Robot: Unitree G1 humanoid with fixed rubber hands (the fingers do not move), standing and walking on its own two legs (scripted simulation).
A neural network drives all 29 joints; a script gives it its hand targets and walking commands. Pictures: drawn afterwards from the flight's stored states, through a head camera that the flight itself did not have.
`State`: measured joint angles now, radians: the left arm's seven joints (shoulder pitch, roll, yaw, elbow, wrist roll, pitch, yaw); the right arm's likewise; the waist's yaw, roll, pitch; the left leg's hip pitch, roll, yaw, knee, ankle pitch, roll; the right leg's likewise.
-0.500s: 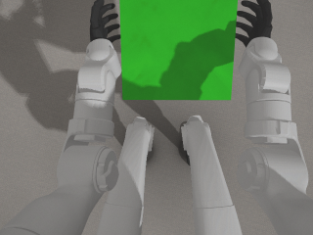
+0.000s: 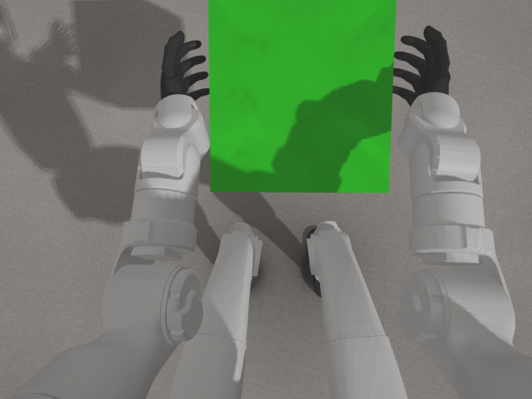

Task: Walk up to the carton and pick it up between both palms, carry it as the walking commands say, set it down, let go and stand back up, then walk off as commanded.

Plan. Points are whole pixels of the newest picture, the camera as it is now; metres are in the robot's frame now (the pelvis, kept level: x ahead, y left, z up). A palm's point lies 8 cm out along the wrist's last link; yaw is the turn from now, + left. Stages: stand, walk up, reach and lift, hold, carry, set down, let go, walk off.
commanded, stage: reach and lift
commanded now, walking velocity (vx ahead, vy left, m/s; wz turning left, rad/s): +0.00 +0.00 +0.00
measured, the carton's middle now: (296, 98) +0.50 -0.02 -0.13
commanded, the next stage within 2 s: none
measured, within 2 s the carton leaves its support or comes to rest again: neither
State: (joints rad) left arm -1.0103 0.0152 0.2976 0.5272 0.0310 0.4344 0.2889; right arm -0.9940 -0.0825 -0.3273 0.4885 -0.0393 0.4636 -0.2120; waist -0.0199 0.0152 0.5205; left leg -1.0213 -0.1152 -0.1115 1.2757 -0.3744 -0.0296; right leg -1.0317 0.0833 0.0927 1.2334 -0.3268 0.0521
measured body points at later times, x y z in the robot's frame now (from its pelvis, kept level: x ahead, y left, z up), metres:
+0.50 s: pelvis +0.09 -0.01 +0.08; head +0.14 +0.00 +0.53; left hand +0.47 +0.14 +0.08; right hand +0.46 -0.18 +0.09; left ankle +0.14 +0.12 -0.61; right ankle +0.16 -0.13 -0.61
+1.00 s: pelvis +0.15 +0.00 +0.13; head +0.14 +0.00 +0.58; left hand +0.47 +0.13 +0.14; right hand +0.44 -0.19 +0.14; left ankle +0.14 +0.12 -0.61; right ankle +0.16 -0.13 -0.61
